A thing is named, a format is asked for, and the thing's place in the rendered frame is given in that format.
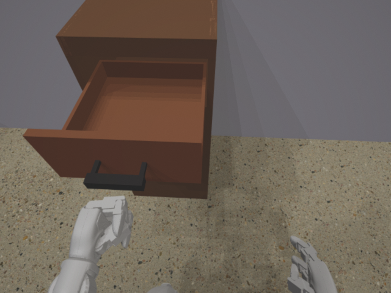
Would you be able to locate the left robot shin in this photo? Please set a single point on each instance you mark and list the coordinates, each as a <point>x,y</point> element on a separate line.
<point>167,284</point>

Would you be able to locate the robot left forearm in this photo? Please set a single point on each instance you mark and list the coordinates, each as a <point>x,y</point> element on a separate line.
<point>77,275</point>

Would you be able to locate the drawer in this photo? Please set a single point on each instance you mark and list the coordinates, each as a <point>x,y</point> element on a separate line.
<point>131,112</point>

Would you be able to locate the handle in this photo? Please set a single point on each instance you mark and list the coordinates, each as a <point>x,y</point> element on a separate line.
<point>95,180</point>

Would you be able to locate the cabinet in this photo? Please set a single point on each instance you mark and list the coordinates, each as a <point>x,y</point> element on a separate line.
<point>147,30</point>

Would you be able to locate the robot left hand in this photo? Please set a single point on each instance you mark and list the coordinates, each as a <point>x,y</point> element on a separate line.
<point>109,216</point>

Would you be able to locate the robot right hand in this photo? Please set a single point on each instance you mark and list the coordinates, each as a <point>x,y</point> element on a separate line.
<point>316,275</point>

